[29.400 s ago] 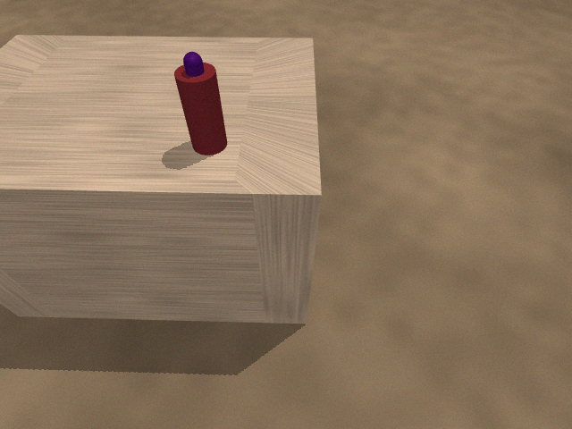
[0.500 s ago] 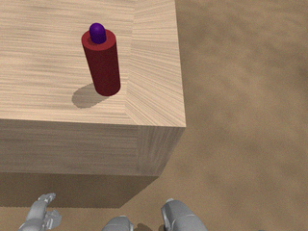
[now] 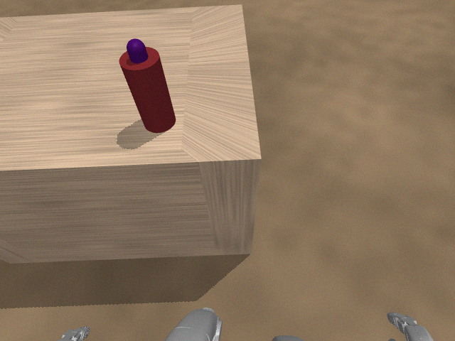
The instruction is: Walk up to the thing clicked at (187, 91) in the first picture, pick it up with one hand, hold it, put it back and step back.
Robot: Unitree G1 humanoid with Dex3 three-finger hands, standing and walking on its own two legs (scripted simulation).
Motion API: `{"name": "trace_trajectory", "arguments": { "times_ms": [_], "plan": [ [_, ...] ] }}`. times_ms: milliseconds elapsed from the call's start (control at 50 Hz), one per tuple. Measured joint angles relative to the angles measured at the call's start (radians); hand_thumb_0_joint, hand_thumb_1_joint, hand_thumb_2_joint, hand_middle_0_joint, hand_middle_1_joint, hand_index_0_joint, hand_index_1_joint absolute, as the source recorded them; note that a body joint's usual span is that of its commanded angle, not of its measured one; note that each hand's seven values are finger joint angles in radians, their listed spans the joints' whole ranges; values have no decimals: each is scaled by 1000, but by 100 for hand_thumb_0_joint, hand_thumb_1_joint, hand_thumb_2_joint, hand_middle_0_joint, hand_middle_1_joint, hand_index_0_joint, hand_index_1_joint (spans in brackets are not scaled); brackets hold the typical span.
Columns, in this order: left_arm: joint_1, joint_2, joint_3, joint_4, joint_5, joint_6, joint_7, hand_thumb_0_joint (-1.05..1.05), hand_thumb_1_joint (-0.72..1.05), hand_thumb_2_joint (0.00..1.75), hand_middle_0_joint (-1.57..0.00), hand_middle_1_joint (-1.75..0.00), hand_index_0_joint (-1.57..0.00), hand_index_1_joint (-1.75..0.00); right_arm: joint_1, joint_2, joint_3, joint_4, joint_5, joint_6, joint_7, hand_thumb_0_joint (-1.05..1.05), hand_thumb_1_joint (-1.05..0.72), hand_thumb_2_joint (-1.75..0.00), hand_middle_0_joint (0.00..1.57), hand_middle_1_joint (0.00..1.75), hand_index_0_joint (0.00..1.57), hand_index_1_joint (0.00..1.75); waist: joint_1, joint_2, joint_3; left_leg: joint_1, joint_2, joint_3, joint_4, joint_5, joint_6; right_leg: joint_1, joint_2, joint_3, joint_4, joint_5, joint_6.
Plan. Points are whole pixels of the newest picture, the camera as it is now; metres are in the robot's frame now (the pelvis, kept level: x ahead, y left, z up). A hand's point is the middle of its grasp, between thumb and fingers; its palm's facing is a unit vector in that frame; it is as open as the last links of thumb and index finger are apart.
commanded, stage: step back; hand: left
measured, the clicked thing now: (148, 86) +0.64 +0.22 +0.05
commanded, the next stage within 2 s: none
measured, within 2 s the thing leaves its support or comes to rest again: neither
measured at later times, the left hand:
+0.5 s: hand out of the picture -0.05 +0.27 -0.16, palm faces +0.02 -0.93 -0.38, open 7.4 cm
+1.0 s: hand out of the picture -0.20 +0.25 -0.15, palm faces +0.09 -0.92 -0.39, open 7.4 cm
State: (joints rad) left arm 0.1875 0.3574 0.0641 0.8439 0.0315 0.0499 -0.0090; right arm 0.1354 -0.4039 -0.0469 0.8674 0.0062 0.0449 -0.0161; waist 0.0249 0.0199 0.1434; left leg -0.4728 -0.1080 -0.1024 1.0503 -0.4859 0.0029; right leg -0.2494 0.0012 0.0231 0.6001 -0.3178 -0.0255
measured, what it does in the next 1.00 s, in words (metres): walks backwards: left foot, then right foot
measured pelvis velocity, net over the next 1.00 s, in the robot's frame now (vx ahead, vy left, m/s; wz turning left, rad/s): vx -0.31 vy -0.03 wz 0.10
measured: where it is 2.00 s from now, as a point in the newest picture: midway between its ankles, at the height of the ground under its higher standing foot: outside the picture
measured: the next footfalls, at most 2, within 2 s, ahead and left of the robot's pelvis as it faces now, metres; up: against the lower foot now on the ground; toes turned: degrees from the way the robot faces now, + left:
left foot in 0.20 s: -0.04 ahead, +0.12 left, +0.00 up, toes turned +2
right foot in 0.56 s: -0.15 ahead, -0.16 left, +0.00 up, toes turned +3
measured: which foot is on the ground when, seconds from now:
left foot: up 0.00-0.18, down 0.20-0.58, up 0.60-0.88, down 0.90-1.00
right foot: down 0.00-0.22, up 0.24-0.54, down 0.56-0.92, up 0.94-1.00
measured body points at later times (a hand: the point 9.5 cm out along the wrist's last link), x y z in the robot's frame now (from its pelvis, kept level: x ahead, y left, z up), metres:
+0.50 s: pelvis -0.14 -0.01 +0.00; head -0.08 +0.01 +0.44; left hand -0.05 +0.32 -0.13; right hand -0.01 -0.32 -0.10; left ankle -0.08 +0.12 -0.73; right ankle -0.18 -0.16 -0.69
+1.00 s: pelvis -0.31 -0.03 -0.01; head -0.25 -0.01 +0.44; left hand -0.20 +0.29 -0.12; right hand -0.20 -0.33 -0.12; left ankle -0.29 +0.08 -0.73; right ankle -0.25 -0.16 -0.68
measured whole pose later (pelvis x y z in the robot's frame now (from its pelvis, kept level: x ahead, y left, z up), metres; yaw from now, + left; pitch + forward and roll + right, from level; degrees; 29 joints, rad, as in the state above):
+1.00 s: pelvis -0.31 -0.03 -0.01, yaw +6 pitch -3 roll +0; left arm 0.09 0.40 0.07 0.80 0.02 0.08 0.02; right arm 0.19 -0.36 -0.03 0.88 -0.03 0.03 0.00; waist 0.00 -0.04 0.19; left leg -0.29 -0.03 -0.02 0.66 -0.31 0.03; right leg -0.49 0.04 0.10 1.02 -0.52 -0.01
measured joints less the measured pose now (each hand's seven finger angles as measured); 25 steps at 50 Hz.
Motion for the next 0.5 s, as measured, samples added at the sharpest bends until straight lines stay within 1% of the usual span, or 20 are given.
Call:
{"name": "trace_trajectory", "arguments": {
  "times_ms": [40,60,100,140,160,180,200,220,240,260,280,300,320,360,380,420,460,500],
  "plan": [
    [-10,-1,-2,-19,3,1,5,1,90,89,-20,-30,-20,-30,20,-8,2,-4,-2,-6,-2,0,-91,-90,20,30,20,30,1,-1,-2,16,-4,-7,35,-8,-8,-16,-6,-9,-11,20,0],
    [-17,-1,-3,-30,4,1,8,1,90,89,-20,-30,-20,-30,29,-11,2,-5,-4,-7,-4,0,-91,-90,20,30,20,30,-1,-2,-1,33,1,-5,26,-15,-12,-25,-9,-16,-11,27,1],
    [-36,2,-4,-55,6,-2,13,1,90,89,-20,-30,-20,-30,43,-13,1,-6,-7,-8,-6,0,-91,-90,20,30,20,30,-5,-7,6,78,22,9,-48,-27,-14,-47,-18,-33,-3,38,4],
    [-56,8,-6,-78,5,-4,16,1,90,89,-20,-30,-20,-30,54,-12,0,-6,-12,-10,-5,0,-91,-90,20,30,20,30,-11,-14,16,135,51,30,-178,-19,-12,-74,-27,-51,19,42,9],
    [-66,11,-7,-88,2,-4,15,1,90,89,-20,-30,-20,-30,59,-11,-1,-5,-15,-13,-4,0,-91,-90,20,30,20,30,-15,-17,21,166,64,41,-256,7,-8,-90,-32,-61,38,40,12],
    [-74,16,-9,-96,-2,-2,13,1,90,89,-20,-30,-20,-30,64,-10,-3,-5,-17,-18,-3,0,-91,-90,20,30,20,30,-19,-22,25,201,74,55,-351,66,-3,-108,-38,-68,64,34,17],
    [-85,23,-9,-100,-6,2,11,1,90,89,-20,-30,-20,-30,64,-3,-6,-1,-21,-24,-3,0,-91,-90,20,30,20,30,-22,-39,33,222,69,66,-409,127,5,-125,-52,-69,94,27,23],
    [-95,31,-6,-99,-10,8,10,1,90,89,-20,-30,-20,-30,59,11,-7,4,-27,-26,-2,0,-91,-90,20,30,20,30,-15,-68,47,225,52,82,-414,141,12,-138,-66,-47,117,29,19],
    [-98,32,-3,-93,-14,14,11,1,90,89,-20,-30,-20,-30,58,19,-2,4,-29,-26,4,0,-91,-90,20,30,20,30,-12,-77,50,216,51,87,-405,143,18,-156,-49,-14,161,-44,15],
    [-99,30,-1,-82,-13,21,13,1,90,89,-20,-30,-20,-30,58,22,2,2,-32,-27,10,0,-91,-90,20,30,20,30,-20,-69,48,204,62,79,-397,145,22,-177,-11,20,239,-132,15],
    [-98,31,2,-72,-14,27,15,1,90,89,-20,-30,-20,-30,58,27,6,0,-33,-29,13,0,-91,-90,20,30,20,30,-29,-62,44,195,74,69,-401,155,24,-198,30,53,335,-185,13],
    [-94,34,5,-65,-18,32,16,1,90,89,-20,-30,-20,-30,57,34,11,0,-34,-29,12,0,-91,-90,20,30,20,30,-32,-61,40,193,84,65,-416,171,23,-215,64,83,426,-205,10],
    [-88,38,9,-60,-22,32,16,1,90,89,-20,-30,-20,-30,55,40,14,-2,-35,-29,10,0,-91,-90,20,30,20,30,-31,-63,34,190,92,65,-434,188,21,-227,88,104,501,-208,9],
    [-71,43,15,-56,-24,28,16,1,90,89,-20,-30,-20,-30,48,45,17,-8,-34,-29,5,0,-90,-90,20,30,20,30,-25,-62,25,179,109,69,-458,217,18,-229,107,118,584,-201,18],
    [-61,44,18,-54,-23,25,15,1,90,90,-20,-30,-20,-30,42,46,16,-13,-35,-29,4,0,-90,-90,20,30,20,30,-22,-61,24,173,117,72,-464,228,17,-218,107,119,593,-201,27],
    [-43,48,21,-50,-19,23,14,1,90,90,-20,-30,-20,-30,28,44,12,-29,-36,-28,1,0,-90,-90,20,30,20,30,-17,-56,25,155,132,79,-466,246,16,-183,96,117,556,-207,45],
    [-28,51,21,-42,-17,23,12,1,90,90,-20,-30,-20,-30,10,39,10,-46,-37,-29,0,0,-90,-90,20,30,20,30,-13,-51,29,132,146,88,-458,260,12,-138,75,106,468,-206,57],
    [-18,54,20,-30,-15,20,9,1,90,90,-20,-30,-20,-30,-7,30,8,-63,-39,-28,2,0,-90,-90,20,30,20,30,-10,-45,33,105,158,96,-441,272,2,-85,46,79,335,-189,56]
  ]
}}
